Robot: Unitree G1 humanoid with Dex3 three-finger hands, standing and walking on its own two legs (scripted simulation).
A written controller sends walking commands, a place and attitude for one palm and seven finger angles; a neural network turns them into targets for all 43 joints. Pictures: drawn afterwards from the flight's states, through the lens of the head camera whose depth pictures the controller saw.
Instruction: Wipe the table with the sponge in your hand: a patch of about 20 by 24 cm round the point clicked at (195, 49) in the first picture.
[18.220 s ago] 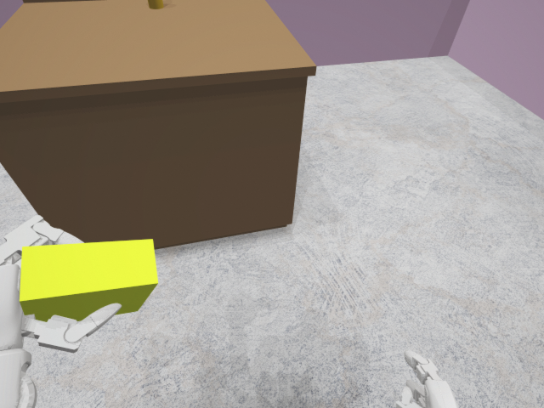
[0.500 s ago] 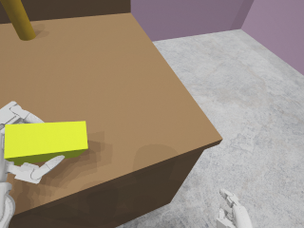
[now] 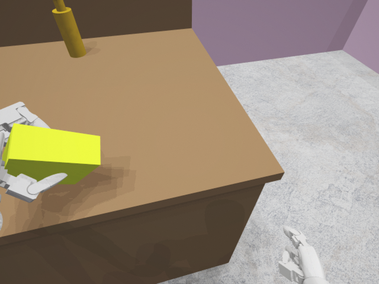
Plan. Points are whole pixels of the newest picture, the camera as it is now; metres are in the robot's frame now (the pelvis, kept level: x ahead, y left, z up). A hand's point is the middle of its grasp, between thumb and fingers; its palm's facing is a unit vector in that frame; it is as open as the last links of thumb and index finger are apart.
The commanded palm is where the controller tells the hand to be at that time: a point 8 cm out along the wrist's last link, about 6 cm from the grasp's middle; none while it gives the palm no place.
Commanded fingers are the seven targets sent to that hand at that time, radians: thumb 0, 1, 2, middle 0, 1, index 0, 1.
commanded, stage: turn the palm down, sponge in hand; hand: left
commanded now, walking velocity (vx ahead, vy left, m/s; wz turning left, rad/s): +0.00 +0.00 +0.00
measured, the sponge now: (62, 160) +0.25 +0.26 +0.17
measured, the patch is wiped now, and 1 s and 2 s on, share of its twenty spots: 0.05 0.05 0.05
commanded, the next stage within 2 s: move the sponge above the wiping area in 1.78 s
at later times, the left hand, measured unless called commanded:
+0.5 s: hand (38, 146) +0.23 +0.27 +0.22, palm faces +0.30 -0.41 -0.86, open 9.5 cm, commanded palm +0.19 +0.28 +0.27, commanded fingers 0.00 0.10 1.30 -1.20 -1.60 -1.20 -1.60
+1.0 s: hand (24, 130) +0.24 +0.29 +0.24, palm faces +0.27 -0.20 -0.94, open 9.5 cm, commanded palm +0.19 +0.28 +0.31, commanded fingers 0.00 0.10 1.30 -1.20 -1.60 -1.20 -1.60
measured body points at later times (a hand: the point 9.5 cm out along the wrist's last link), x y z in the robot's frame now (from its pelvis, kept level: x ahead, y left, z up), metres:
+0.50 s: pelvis +0.00 -0.02 +0.00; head +0.01 -0.07 +0.45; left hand +0.21 +0.29 +0.27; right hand +0.20 -0.27 -0.09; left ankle -0.03 +0.12 -0.72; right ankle +0.07 -0.11 -0.72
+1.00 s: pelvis +0.00 +0.00 +0.01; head -0.01 -0.04 +0.46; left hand +0.22 +0.29 +0.29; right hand +0.26 -0.18 -0.06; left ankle -0.03 +0.12 -0.72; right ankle +0.07 -0.11 -0.72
